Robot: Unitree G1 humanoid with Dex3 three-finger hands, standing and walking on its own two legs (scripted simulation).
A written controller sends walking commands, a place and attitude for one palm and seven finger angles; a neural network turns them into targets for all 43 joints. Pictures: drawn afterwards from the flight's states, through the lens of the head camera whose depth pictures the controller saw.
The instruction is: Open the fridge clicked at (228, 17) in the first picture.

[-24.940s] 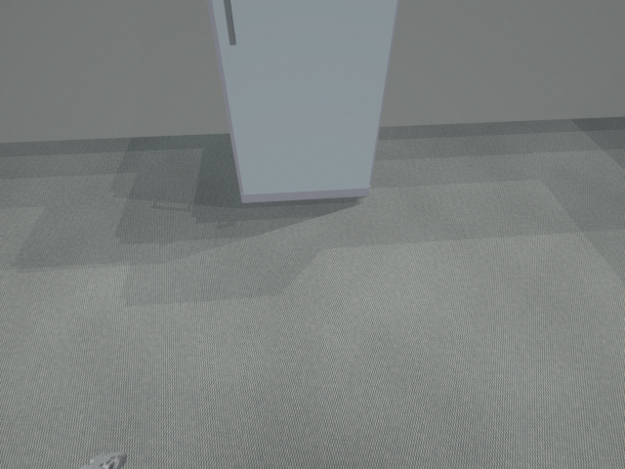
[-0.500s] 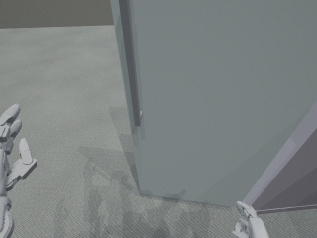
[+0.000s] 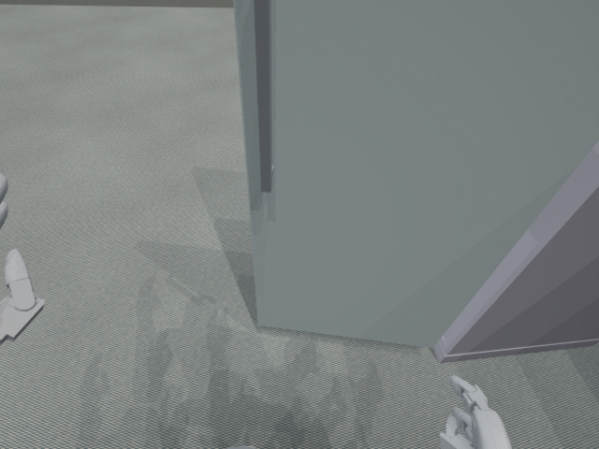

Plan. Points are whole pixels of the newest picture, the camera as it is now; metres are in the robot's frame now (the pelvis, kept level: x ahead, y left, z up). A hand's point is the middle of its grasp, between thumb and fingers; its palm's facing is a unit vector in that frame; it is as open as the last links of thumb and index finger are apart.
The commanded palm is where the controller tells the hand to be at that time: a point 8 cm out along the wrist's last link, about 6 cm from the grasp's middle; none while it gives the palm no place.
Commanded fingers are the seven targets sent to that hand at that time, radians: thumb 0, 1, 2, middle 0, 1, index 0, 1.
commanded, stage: step back with the hand held close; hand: left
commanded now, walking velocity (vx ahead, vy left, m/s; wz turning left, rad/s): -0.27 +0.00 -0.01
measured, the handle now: (266, 74) +0.56 +0.11 +0.22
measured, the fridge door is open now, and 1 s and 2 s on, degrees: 76 76 76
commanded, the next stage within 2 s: stop stepping back and stand still in 0.74 s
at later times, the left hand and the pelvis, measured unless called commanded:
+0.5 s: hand out of the picture +0.11 +0.27 +0.19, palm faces +0.51 -0.74 -0.44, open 7.4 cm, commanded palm +0.02 +0.30 +0.19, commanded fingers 0.00 0.90 0.90 -0.20 -0.30 -0.20 -0.30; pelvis -0.08 -0.01 -0.01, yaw +6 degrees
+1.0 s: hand out of the picture -0.01 +0.26 +0.19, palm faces +0.36 -0.83 -0.42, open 7.4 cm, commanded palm -0.07 +0.30 +0.19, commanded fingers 0.00 0.90 0.90 -0.20 -0.30 -0.20 -0.30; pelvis -0.21 +0.01 +0.01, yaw -2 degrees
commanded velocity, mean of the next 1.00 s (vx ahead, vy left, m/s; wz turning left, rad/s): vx -0.25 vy -0.02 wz -0.10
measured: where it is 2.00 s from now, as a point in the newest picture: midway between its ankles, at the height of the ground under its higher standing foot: outside the picture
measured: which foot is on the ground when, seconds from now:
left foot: down 0.00-0.60, up 0.62-0.78, down 0.80-1.00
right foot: down 0.00-0.42, up 0.44-0.56, down 0.58-0.80, up 0.82-1.00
